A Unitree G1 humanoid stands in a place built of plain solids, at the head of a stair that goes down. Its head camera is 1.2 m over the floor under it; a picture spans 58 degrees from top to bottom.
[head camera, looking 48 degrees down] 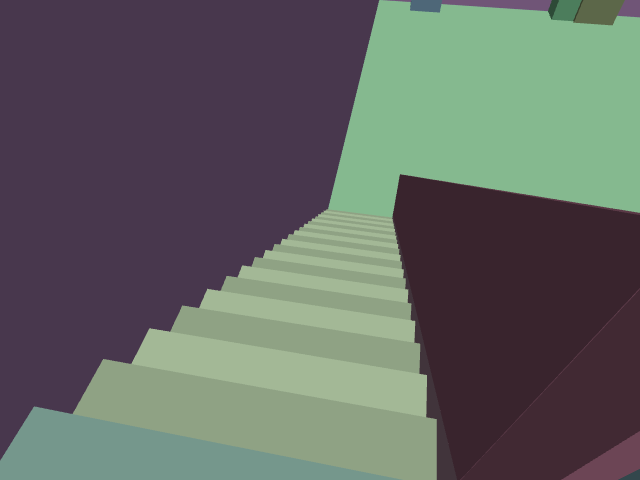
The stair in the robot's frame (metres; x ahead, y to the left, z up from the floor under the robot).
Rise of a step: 0.19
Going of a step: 0.24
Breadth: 1.14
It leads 10 degrees to the right of straight ahead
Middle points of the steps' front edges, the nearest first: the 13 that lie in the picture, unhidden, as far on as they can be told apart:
0.36 0.23 0.00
0.60 0.19 -0.19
0.83 0.15 -0.38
1.06 0.11 -0.57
1.30 0.06 -0.76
1.53 0.02 -0.95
1.77 -0.02 -1.14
2.00 -0.07 -1.33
2.24 -0.11 -1.52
2.47 -0.15 -1.71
2.71 -0.20 -1.90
2.94 -0.24 -2.09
3.18 -0.28 -2.28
